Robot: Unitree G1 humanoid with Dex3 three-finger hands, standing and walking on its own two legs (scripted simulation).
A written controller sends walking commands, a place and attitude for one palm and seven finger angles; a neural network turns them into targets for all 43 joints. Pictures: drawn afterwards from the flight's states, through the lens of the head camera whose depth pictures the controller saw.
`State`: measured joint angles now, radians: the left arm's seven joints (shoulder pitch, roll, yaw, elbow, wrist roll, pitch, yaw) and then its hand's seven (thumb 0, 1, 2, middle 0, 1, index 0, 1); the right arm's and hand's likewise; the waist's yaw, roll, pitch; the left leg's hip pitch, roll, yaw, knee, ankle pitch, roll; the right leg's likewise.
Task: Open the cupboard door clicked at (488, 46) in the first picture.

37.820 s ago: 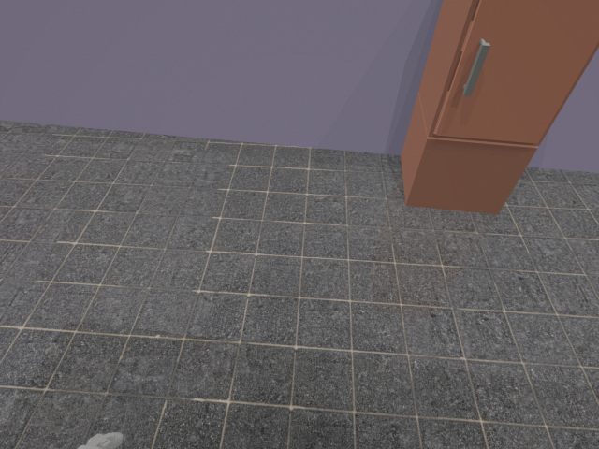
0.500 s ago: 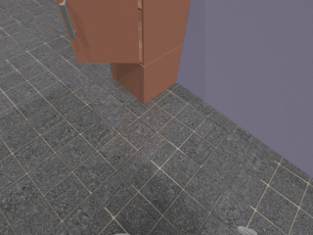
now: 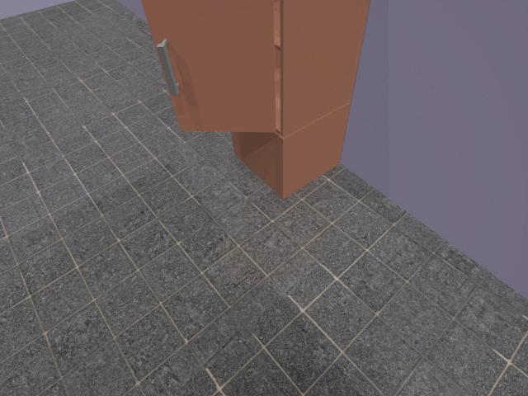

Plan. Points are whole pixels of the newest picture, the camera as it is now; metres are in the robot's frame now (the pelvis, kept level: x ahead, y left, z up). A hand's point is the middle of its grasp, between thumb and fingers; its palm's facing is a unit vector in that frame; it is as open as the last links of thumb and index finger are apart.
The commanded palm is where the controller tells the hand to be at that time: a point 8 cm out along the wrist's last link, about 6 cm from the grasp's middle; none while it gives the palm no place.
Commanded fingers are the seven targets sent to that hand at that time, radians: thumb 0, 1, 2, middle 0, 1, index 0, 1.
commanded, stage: take the last steps up to it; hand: left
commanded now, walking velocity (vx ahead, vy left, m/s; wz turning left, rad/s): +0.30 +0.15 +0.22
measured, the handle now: (169, 67) +1.08 +0.39 -0.05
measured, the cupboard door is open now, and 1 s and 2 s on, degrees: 48 48 48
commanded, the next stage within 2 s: come to a stop and stand still in 1.20 s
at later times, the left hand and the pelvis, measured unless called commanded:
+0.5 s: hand out of the picture +0.08 +0.27 -0.18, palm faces +0.21 -0.96 -0.20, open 7.3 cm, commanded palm none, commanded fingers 0.00 0.90 0.90 -0.20 -0.30 -0.20 -0.30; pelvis +0.15 +0.10 -0.01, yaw +6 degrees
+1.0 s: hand (152, 259) +0.40 +0.28 -0.14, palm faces +0.11 -0.97 -0.21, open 7.2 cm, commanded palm none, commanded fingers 0.00 0.90 0.90 -0.20 -0.30 -0.20 -0.30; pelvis +0.34 +0.10 +0.01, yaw +3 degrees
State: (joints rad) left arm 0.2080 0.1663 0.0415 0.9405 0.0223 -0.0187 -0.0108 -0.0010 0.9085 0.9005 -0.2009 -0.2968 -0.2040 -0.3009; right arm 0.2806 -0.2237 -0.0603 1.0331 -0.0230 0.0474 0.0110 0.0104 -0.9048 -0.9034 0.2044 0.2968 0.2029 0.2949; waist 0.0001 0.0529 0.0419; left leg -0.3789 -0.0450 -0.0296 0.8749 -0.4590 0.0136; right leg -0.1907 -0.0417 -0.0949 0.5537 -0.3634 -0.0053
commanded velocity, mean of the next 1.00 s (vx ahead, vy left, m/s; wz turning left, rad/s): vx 0.30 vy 0.09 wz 0.00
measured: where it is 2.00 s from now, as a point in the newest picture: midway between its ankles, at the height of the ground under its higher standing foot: (245, 330)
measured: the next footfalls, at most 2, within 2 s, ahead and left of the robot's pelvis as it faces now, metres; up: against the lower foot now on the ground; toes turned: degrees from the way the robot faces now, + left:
left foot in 0.38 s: +0.24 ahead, +0.20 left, +0.00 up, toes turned +13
right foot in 0.84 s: +0.37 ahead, +0.02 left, +0.00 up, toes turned -4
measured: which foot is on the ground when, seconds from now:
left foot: up 0.00-0.36, down 0.38-0.86, up 0.88-1.00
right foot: down 0.00-0.38, up 0.40-0.82, down 0.84-1.00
